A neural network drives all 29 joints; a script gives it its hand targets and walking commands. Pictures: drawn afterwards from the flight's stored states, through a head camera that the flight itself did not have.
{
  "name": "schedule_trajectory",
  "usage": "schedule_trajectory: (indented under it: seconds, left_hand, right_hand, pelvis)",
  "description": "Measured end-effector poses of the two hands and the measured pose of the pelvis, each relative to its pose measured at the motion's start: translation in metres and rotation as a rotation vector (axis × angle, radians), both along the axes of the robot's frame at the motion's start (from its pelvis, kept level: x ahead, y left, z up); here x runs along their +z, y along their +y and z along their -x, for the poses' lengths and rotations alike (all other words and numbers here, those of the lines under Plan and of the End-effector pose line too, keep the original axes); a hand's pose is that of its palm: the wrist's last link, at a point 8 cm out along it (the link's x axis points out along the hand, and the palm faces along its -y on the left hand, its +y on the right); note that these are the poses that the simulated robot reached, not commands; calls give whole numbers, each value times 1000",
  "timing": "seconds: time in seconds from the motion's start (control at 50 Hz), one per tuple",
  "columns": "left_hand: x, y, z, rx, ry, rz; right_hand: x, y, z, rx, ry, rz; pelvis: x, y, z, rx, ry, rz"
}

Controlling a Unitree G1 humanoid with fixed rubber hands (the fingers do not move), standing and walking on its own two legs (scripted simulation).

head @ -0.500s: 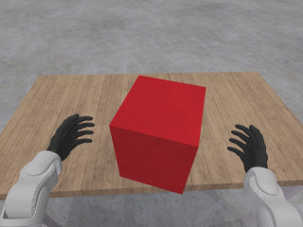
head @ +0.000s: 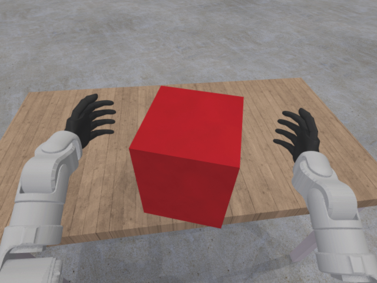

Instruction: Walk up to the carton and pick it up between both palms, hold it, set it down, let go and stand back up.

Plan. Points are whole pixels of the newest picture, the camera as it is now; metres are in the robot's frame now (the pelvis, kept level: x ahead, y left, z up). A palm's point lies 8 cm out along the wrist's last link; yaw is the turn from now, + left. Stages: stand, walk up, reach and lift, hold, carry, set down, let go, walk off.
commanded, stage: reach and lift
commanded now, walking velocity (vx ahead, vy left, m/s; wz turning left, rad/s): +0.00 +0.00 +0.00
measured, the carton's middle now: (191, 157) +0.39 -0.02 +0.03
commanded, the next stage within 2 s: none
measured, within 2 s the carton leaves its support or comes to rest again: neither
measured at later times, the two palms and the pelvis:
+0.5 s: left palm (92, 95) +0.43 +0.18 +0.20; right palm (299, 119) +0.35 -0.23 +0.17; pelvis +0.00 +0.00 +0.00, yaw +1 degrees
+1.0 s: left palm (111, 114) +0.44 +0.16 +0.14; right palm (282, 137) +0.36 -0.21 +0.12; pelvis +0.00 -0.01 +0.00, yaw +2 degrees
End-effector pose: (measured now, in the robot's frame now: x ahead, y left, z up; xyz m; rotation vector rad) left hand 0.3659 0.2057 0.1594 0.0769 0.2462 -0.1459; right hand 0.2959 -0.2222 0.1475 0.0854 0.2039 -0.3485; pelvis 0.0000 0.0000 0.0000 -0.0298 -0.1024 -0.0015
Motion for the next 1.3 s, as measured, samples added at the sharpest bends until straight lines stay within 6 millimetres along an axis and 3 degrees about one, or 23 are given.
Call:
schedule_trajectory:
  seconds: [0.32, 0.7, 0.84, 1.04, 1.3]
  left_hand:
    - [26, -9, -45, 11, -4, -15]
    - [46, -45, -86, -16, -3, -9]
    - [24, -54, -85, -19, 4, -16]
    - [-29, -47, -73, 24, 33, -15]
    - [-70, -55, -68, 26, 33, 1]
  right_hand:
    - [16, -4, -39, 8, -6, -14]
    - [36, -9, -72, 11, -5, -19]
    - [14, -3, -70, 5, 13, -14]
    - [-37, 12, -64, -6, 69, -12]
    - [-63, 27, -69, -21, 59, 1]
  pelvis:
    - [0, 3, 0, 15, 50, 6]
    - [1, -7, 1, 20, 101, 4]
    - [1, -11, 2, 20, 102, 4]
    - [-1, -15, 6, 29, 142, 7]
    - [-7, -12, 7, 28, 223, 24]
